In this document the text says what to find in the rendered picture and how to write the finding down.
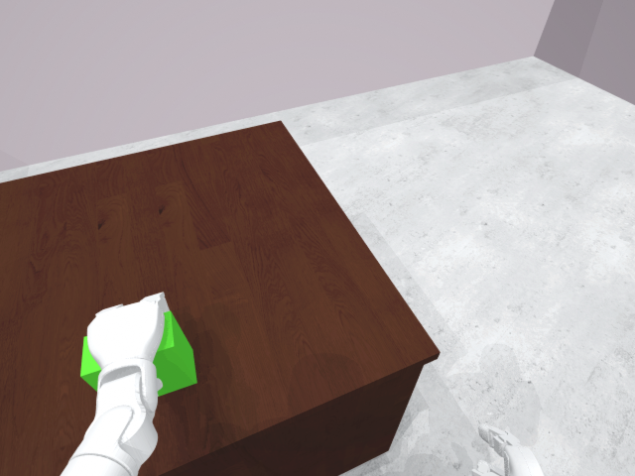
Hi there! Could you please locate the sponge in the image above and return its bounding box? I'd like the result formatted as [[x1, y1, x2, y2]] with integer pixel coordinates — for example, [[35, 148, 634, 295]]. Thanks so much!
[[80, 311, 197, 397]]

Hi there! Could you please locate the table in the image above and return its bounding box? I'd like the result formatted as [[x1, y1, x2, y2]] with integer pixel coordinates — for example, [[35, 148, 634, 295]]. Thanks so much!
[[0, 121, 441, 476]]

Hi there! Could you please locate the left robot hand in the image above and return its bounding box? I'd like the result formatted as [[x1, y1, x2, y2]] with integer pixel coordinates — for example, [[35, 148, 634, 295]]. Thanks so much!
[[87, 292, 170, 396]]

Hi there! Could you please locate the right robot hand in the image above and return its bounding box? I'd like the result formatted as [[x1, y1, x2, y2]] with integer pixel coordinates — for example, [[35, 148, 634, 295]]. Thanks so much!
[[471, 424, 545, 476]]

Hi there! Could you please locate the left robot forearm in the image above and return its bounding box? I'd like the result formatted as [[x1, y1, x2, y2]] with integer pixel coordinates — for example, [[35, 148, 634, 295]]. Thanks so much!
[[61, 358, 158, 476]]

